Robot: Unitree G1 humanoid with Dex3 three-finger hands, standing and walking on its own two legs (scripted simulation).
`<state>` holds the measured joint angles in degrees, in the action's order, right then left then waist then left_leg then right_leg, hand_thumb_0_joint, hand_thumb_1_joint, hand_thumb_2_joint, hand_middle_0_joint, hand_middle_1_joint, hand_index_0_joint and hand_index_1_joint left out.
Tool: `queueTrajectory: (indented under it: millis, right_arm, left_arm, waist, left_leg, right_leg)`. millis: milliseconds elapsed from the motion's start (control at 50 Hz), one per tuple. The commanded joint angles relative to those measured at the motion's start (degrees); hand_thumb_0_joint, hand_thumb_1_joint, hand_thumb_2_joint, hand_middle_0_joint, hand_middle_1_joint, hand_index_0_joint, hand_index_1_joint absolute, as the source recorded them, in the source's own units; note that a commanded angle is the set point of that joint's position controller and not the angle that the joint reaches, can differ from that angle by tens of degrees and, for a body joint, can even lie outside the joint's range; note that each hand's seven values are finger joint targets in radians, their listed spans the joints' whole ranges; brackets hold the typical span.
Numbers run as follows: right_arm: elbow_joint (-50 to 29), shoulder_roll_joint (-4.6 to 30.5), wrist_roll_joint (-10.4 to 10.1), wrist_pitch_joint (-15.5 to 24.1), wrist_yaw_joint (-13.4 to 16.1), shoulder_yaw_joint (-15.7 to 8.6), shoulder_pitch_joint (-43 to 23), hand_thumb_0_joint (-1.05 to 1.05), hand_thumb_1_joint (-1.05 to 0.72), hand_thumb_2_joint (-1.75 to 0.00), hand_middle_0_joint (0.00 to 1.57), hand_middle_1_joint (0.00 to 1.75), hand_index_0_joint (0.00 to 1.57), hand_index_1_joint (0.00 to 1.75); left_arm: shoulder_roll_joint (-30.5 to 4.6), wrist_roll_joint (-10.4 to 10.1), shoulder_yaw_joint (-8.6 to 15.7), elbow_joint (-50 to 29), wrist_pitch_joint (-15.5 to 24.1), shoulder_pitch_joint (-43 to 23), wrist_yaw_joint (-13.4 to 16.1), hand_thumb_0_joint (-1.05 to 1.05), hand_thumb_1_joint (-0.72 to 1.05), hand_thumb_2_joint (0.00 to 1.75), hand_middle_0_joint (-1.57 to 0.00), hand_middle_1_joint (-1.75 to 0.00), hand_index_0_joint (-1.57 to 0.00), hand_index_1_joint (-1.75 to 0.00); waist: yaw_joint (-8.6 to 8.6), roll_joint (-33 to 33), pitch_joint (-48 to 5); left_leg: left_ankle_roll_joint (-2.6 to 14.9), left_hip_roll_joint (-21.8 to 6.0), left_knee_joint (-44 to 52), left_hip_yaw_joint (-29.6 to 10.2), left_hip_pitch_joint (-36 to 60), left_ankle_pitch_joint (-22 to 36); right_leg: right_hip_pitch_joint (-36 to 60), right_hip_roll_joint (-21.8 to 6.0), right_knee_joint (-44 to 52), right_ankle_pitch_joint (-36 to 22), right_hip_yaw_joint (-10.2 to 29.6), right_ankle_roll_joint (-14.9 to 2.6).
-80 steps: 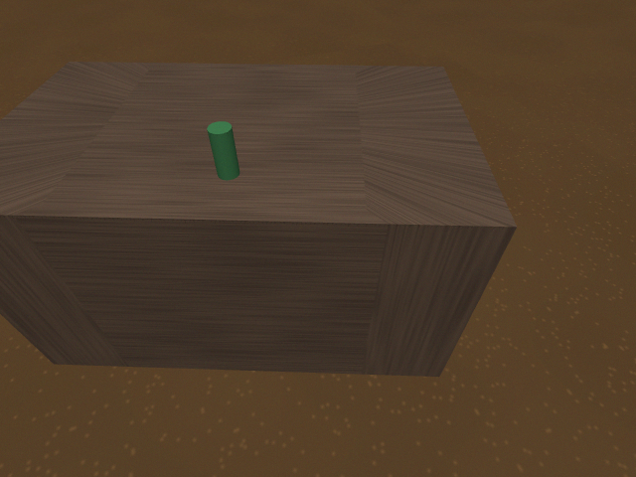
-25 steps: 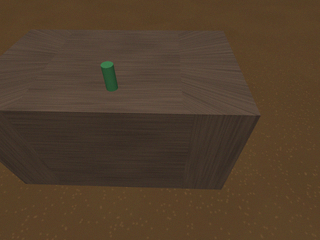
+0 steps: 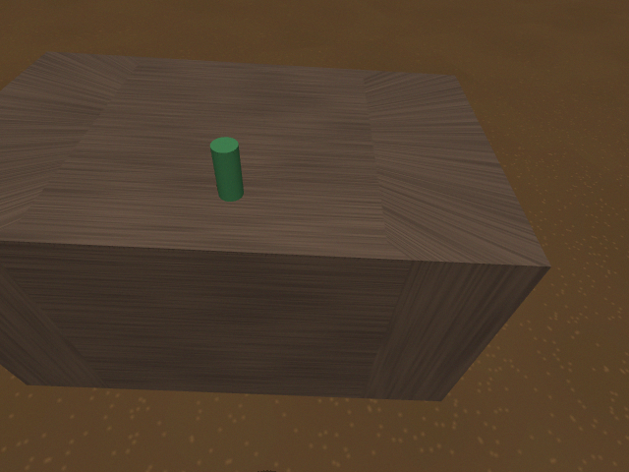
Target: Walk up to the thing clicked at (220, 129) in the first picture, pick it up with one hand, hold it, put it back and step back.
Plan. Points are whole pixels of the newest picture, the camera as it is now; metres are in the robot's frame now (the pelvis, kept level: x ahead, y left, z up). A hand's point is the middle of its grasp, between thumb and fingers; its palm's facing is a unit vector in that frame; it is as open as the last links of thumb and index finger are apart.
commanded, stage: walk up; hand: left
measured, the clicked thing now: (227, 170) +0.67 +0.19 -0.01
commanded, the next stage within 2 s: none
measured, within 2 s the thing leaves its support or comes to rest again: neither
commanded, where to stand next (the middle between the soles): +0.20 -0.02 m, yaw -1 degrees
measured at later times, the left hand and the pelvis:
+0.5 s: hand (165, 422) +0.24 +0.23 -0.14, palm faces -0.05 -0.92 -0.38, open 7.4 cm; pelvis +0.14 -0.03 -0.01, yaw -1 degrees
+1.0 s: hand (154, 446) +0.21 +0.24 -0.17, palm faces -0.05 -0.93 -0.38, open 7.4 cm; pelvis +0.15 -0.02 -0.02, yaw -2 degrees
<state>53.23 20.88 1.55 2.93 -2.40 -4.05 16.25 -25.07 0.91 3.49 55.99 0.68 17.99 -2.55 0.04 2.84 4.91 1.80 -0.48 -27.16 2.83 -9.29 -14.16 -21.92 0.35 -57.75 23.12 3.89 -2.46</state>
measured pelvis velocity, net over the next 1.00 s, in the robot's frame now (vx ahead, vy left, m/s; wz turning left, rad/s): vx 0.15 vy -0.02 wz -0.04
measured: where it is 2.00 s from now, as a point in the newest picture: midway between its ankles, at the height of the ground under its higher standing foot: outside the picture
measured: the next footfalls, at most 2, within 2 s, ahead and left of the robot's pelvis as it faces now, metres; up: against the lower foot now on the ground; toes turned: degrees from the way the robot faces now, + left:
right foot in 0.24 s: +0.23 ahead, -0.15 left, +0.00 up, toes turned -3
left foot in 0.60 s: +0.26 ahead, +0.11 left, +0.00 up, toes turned -1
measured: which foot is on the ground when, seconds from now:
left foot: down 0.00-0.28, up 0.30-0.58, down 0.60-1.00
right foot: up 0.00-0.22, down 0.24-0.64, up 0.66-0.86, down 0.88-1.00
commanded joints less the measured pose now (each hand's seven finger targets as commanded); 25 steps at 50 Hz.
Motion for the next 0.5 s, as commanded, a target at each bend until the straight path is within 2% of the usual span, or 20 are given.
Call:
queueTrajectory:
  millis: [0,40,60,80,120,140,160,180,200,220,240,260,280,300,320,340,360,380,420,480]
  right_arm:
    - [-5.91,16.04,-0.55,2.29,1.08,-3.96,1.08,0.00,-0.90,-0.90,0.20,0.30,0.20,0.30]
    - [-6.95,16.51,-0.54,2.30,0.94,-4.09,0.69,0.00,-0.90,-0.90,0.20,0.30,0.20,0.30]
    - [-7.29,16.45,-0.45,2.25,0.77,-4.04,1.02,0.00,-0.90,-0.90,0.20,0.30,0.20,0.30]
    - [-7.72,16.76,-0.42,2.20,0.64,-4.12,1.23,0.00,-0.90,-0.90,0.20,0.30,0.20,0.30]
    - [-8.57,16.54,-0.61,1.89,0.41,-3.95,1.77,0.00,-0.90,-0.90,0.20,0.30,0.20,0.30]
    - [-8.81,16.52,-0.82,1.63,0.52,-3.84,1.65,0.00,-0.90,-0.90,0.20,0.30,0.20,0.30]
    - [-9.17,16.07,-0.99,1.23,0.71,-3.61,1.76,0.00,-0.90,-0.90,0.20,0.30,0.20,0.30]
    - [-9.50,15.68,-1.23,0.79,0.94,-3.31,1.46,0.00,-0.90,-0.90,0.20,0.30,0.20,0.30]
    - [-10.05,14.27,-1.42,0.52,1.11,-2.65,1.02,0.00,-0.90,-0.90,0.20,0.30,0.20,0.30]
    - [-10.17,11.79,-1.78,0.47,1.27,-1.68,2.80,0.00,-0.90,-0.90,0.20,0.30,0.20,0.30]
    - [-10.99,8.09,-2.19,0.61,1.48,-0.49,6.85,0.00,-0.90,-0.90,0.20,0.30,0.20,0.30]
    - [-10.30,8.97,-1.99,-0.19,1.82,-0.39,8.18,0.00,-0.90,-0.90,0.20,0.30,0.20,0.30]
    - [-9.22,13.83,-1.57,-0.87,2.57,-1.80,7.90,0.00,-0.90,-0.90,0.20,0.30,0.20,0.30]
    - [-8.31,14.41,-1.25,-0.94,2.81,-2.11,6.49,0.00,-0.90,-0.90,0.20,0.30,0.20,0.30]
    - [-8.03,13.88,-1.77,-0.91,2.67,-2.13,5.88,0.00,-0.90,-0.90,0.20,0.30,0.20,0.30]
    - [-7.00,13.53,-2.08,-1.11,2.43,-2.08,7.27,0.00,-0.90,-0.90,0.20,0.30,0.20,0.30]
    - [-6.62,12.50,-2.18,-1.30,2.12,-1.68,8.12,0.00,-0.90,-0.90,0.20,0.30,0.20,0.30]
    - [-6.53,11.96,-1.84,-1.52,1.99,-1.63,7.85,0.00,-0.90,-0.90,0.20,0.30,0.20,0.30]
    - [-6.25,10.83,-1.52,-1.80,1.95,-1.12,6.88,0.00,-0.90,-0.90,0.20,0.30,0.20,0.30]
    - [-5.66,9.74,-1.45,-1.41,2.33,-0.87,3.81,0.00,-0.90,-0.90,0.20,0.30,0.20,0.30]
  left_arm:
    - [-9.35,-0.18,2.23,-5.35,1.71,0.37,-0.26,0.00,0.90,0.90,-0.20,-0.30,-0.20,-0.30]
    - [-8.81,0.02,2.11,-6.74,1.97,-1.54,-0.78,0.00,0.90,0.90,-0.20,-0.30,-0.20,-0.30]
    - [-8.87,0.16,2.23,-7.46,2.14,-3.06,-1.06,0.00,0.90,0.90,-0.20,-0.30,-0.20,-0.30]
    - [-8.41,0.16,2.39,-8.27,2.34,-4.27,-1.32,0.00,0.90,0.90,-0.20,-0.30,-0.20,-0.30]
    - [-8.42,0.27,2.84,-8.65,2.62,-4.71,-1.39,0.00,0.90,0.90,-0.20,-0.30,-0.20,-0.30]
    - [-8.21,0.28,2.85,-8.40,2.63,-3.99,-1.15,0.00,0.90,0.90,-0.20,-0.30,-0.20,-0.30]
    - [-7.99,0.39,2.83,-8.16,2.79,-3.77,-0.81,0.00,0.90,0.90,-0.20,-0.30,-0.20,-0.30]
    - [-7.60,0.37,2.92,-7.46,2.97,-1.51,-0.37,0.00,0.90,0.90,-0.20,-0.30,-0.20,-0.30]
    - [-8.18,0.34,3.16,-6.87,3.39,1.69,0.20,0.00,0.90,0.90,-0.20,-0.30,-0.20,-0.30]
    - [-9.88,0.52,3.79,-6.40,3.89,5.11,0.88,0.00,0.90,0.90,-0.20,-0.30,-0.20,-0.30]
    - [-14.50,0.72,5.25,-6.92,4.35,7.67,1.59,0.00,0.90,0.90,-0.20,-0.30,-0.20,-0.30]
    - [-15.57,0.11,5.00,-8.77,4.24,6.14,1.89,0.00,0.90,0.90,-0.20,-0.30,-0.20,-0.30]
    - [-17.14,-0.36,5.24,-9.46,3.96,3.61,1.90,0.00,0.90,0.90,-0.20,-0.30,-0.20,-0.30]
    - [-15.12,-1.10,4.79,-9.60,3.67,3.12,2.16,0.00,0.90,0.90,-0.20,-0.30,-0.20,-0.30]
    - [-13.99,-1.13,4.38,-10.17,3.53,1.18,2.29,0.00,0.90,0.90,-0.20,-0.30,-0.20,-0.30]
    - [-12.06,-1.31,3.64,-10.91,3.49,-1.77,2.57,0.00,0.90,0.90,-0.20,-0.30,-0.20,-0.30]
    - [-11.54,-1.03,3.26,-11.32,3.51,-2.42,2.69,0.00,0.90,0.90,-0.20,-0.30,-0.20,-0.30]
    - [-10.78,-0.79,2.84,-11.22,3.51,-2.77,2.77,0.00,0.90,0.90,-0.20,-0.30,-0.20,-0.30]
    - [-10.16,-0.07,2.40,-12.17,3.40,-4.11,3.00,0.00,0.90,0.90,-0.20,-0.30,-0.20,-0.30]
    - [-10.41,0.32,2.16,-12.13,2.86,-4.91,3.27,0.00,0.90,0.90,-0.20,-0.30,-0.20,-0.30]
  waist:
    - [0.90,-10.81,3.20]
    - [0.95,-11.86,4.14]
    - [1.44,-11.28,4.37]
    - [1.56,-12.16,4.13]
    - [1.58,-11.31,3.03]
    - [1.01,-11.09,2.69]
    - [0.80,-9.66,1.96]
    - [-0.68,-8.07,0.55]
    - [-2.37,-4.99,-1.98]
    - [-4.21,0.58,-5.91]
    - [-4.31,14.07,-10.75]
    - [-3.38,12.62,-8.17]
    - [-3.21,9.78,-6.58]
    - [-3.20,5.79,-3.47]
    - [-2.30,4.81,-1.88]
    - [-0.36,3.76,-1.53]
    - [0.02,5.21,-1.87]
    - [0.04,5.13,-1.70]
    - [0.02,4.96,-2.66]
    - [-0.86,7.33,-5.06]
  left_leg:
    - [10.17,-14.42,16.16,-13.22,1.82,-1.10]
    - [10.71,-14.08,15.66,-10.24,-0.40,0.14]
    - [10.52,-12.61,15.07,-8.43,-0.69,0.47]
    - [10.29,-12.64,14.20,-7.71,-1.28,1.51]
    - [9.61,-11.99,11.76,-7.22,-3.27,3.47]
    - [9.35,-12.22,10.31,-7.14,-4.55,4.07]
    - [8.75,-12.05,7.27,-7.09,-5.52,7.51]
    - [7.66,-11.51,3.33,-6.30,-6.76,9.66]
    - [6.24,-9.25,-4.40,-4.06,-6.21,15.78]
    - [4.56,-6.25,-15.32,-1.49,-6.33,17.06]
    - [1.52,-1.19,-30.26,0.67,-12.24,3.37]
    - [0.14,3.89,-35.37,-2.11,-19.10,-17.08]
    - [0.35,1.20,-40.68,-4.76,-19.63,-21.06]
    - [0.13,0.26,-42.39,-7.41,-19.37,-20.53]
    - [0.13,-1.22,-41.93,-8.73,-19.52,-18.23]
    - [-0.06,-2.38,-39.52,-8.77,-18.19,-14.97]
    - [-0.39,-1.57,-37.53,-6.66,-16.41,-12.50]
    - [-0.72,-1.22,-35.49,-5.96,-14.67,-10.32]
    - [-1.77,-1.80,-27.40,-3.86,-12.26,-10.03]
    - [-2.85,-1.93,-15.81,-2.42,-8.96,-6.68]
  right_leg:
    - [-8.60,-4.34,6.40,-5.31,0.25,2.33]
    - [-5.85,-5.69,12.56,-7.26,-1.52,2.61]
    - [-4.70,-5.48,15.47,-8.41,-2.77,2.50]
    - [-2.58,-5.43,18.57,-9.90,-3.59,2.18]
    - [1.75,-3.85,21.12,-11.82,-5.23,1.60]
    - [3.83,-3.39,21.28,-12.63,-5.59,1.37]
    - [6.72,-2.20,22.68,-12.59,-6.47,1.10]
    - [11.12,-1.30,24.62,-15.14,-7.13,0.86]
    - [15.71,-0.36,27.87,-15.92,-7.55,0.13]
    - [20.94,-1.54,30.91,-16.74,-5.76,-1.09]
    - [26.46,-13.32,34.79,-18.68,11.91,-4.72]
    - [25.15,-22.33,40.31,-19.20,27.38,-9.62]
    - [21.81,-24.95,38.84,-19.11,31.21,-15.48]
    - [16.07,-23.31,39.26,-20.22,26.68,-15.42]
    - [13.96,-20.89,39.23,-20.67,20.07,-14.30]
    - [11.41,-17.08,38.65,-20.07,12.97,-11.52]
    - [9.57,-15.08,38.15,-22.16,9.11,-10.76]
    - [7.07,-13.24,37.95,-24.03,6.35,-9.95]
    - [5.60,-11.91,35.56,-29.27,1.79,-10.23]
    - [7.06,-13.19,31.15,-37.34,0.93,-10.31]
